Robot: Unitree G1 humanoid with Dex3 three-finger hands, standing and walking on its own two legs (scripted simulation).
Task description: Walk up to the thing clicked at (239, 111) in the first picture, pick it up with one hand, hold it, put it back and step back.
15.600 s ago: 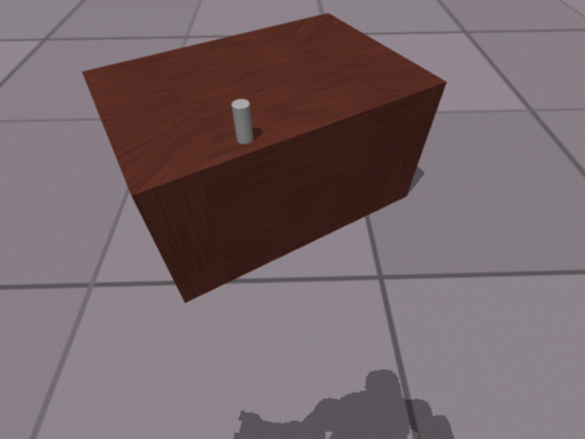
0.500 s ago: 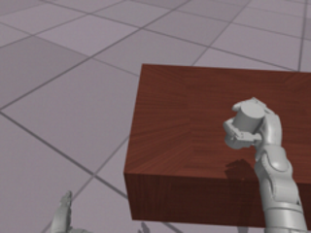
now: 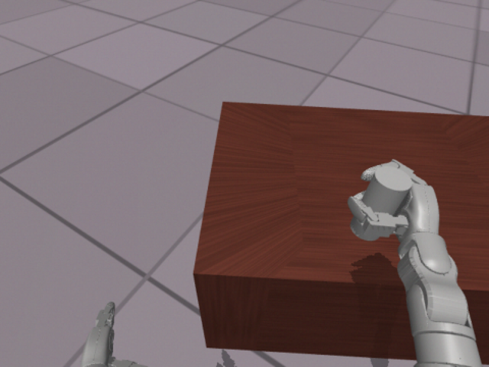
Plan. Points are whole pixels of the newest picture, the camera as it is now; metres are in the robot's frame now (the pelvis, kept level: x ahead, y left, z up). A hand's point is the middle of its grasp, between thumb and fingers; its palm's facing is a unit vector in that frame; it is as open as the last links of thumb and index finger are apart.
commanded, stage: hold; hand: right
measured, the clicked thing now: (378, 205) +0.33 -0.18 +0.13
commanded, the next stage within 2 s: crouch in 1.58 s
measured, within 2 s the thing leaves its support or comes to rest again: neither
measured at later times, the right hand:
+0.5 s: hand (377, 203) +0.32 -0.17 +0.14, palm faces +0.15 +0.99 +0.00, open 7.4 cm
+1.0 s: hand (373, 204) +0.32 -0.17 +0.14, palm faces +0.14 +0.99 +0.00, open 7.4 cm
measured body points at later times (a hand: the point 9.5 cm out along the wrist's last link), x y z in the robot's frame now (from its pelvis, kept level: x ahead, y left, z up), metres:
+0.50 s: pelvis -0.01 +0.00 +0.00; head -0.02 +0.02 +0.45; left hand +0.16 +0.26 -0.08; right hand +0.31 -0.23 +0.14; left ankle -0.02 +0.13 -0.74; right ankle +0.03 -0.14 -0.74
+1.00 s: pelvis +0.00 +0.00 +0.00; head -0.02 +0.02 +0.45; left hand +0.16 +0.26 -0.08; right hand +0.31 -0.22 +0.14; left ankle -0.02 +0.13 -0.74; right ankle +0.03 -0.14 -0.74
